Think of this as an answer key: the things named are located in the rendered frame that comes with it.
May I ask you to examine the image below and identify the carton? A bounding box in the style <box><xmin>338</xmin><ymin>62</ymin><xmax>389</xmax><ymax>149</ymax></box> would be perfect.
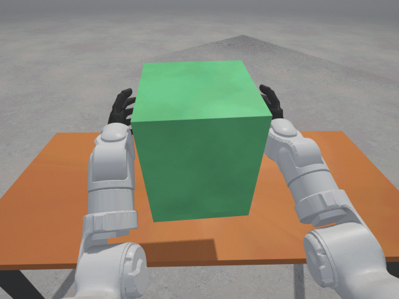
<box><xmin>130</xmin><ymin>60</ymin><xmax>272</xmax><ymax>222</ymax></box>

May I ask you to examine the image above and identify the right robot hand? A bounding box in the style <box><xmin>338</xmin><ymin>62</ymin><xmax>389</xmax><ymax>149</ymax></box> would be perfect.
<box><xmin>259</xmin><ymin>85</ymin><xmax>284</xmax><ymax>120</ymax></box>

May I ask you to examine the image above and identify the robot left forearm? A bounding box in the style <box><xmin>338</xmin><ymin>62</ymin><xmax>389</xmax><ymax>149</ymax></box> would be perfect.
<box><xmin>75</xmin><ymin>123</ymin><xmax>138</xmax><ymax>292</ymax></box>

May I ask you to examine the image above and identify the robot right upper arm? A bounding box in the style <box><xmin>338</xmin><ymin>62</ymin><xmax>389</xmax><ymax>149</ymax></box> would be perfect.
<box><xmin>303</xmin><ymin>221</ymin><xmax>399</xmax><ymax>299</ymax></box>

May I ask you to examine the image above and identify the robot right forearm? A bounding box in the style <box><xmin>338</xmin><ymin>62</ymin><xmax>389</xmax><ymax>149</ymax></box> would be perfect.
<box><xmin>264</xmin><ymin>118</ymin><xmax>387</xmax><ymax>268</ymax></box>

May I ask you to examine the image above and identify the robot left upper arm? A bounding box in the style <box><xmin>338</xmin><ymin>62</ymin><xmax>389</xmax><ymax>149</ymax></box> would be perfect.
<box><xmin>61</xmin><ymin>242</ymin><xmax>149</xmax><ymax>299</ymax></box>

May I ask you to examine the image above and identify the left robot hand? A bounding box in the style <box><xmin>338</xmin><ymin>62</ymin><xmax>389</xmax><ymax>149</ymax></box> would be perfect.
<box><xmin>108</xmin><ymin>88</ymin><xmax>136</xmax><ymax>135</ymax></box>

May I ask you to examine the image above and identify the table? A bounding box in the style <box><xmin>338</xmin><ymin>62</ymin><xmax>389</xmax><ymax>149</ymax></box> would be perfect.
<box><xmin>0</xmin><ymin>131</ymin><xmax>399</xmax><ymax>299</ymax></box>

